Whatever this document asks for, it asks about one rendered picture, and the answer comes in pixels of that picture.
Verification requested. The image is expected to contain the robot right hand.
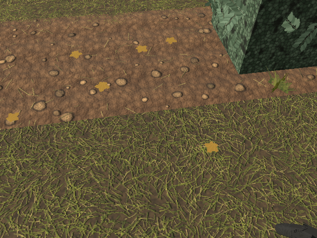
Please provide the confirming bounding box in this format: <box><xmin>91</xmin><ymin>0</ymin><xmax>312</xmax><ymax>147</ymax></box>
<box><xmin>275</xmin><ymin>223</ymin><xmax>317</xmax><ymax>238</ymax></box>

